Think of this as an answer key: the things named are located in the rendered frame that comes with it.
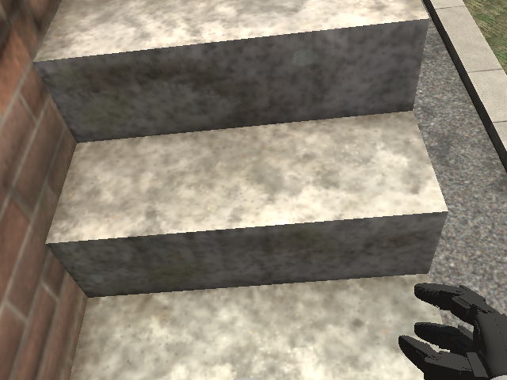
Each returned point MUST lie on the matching right robot hand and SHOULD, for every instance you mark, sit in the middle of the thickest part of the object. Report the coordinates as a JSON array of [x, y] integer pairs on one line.
[[481, 355]]

